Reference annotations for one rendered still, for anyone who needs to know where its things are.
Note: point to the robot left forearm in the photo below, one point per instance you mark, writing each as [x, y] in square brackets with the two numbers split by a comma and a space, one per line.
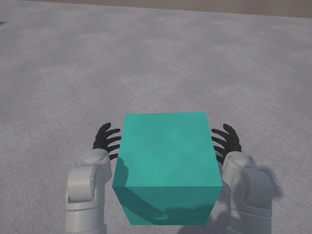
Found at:
[85, 194]

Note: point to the left robot hand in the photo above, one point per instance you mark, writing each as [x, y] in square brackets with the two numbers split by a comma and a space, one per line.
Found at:
[102, 140]

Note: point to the right robot hand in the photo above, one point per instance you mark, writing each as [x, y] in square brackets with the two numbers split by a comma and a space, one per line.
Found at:
[231, 144]

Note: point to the carton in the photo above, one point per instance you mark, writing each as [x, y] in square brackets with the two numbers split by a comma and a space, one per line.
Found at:
[166, 171]

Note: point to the robot right forearm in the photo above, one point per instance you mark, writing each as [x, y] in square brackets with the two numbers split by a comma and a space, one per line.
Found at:
[251, 195]

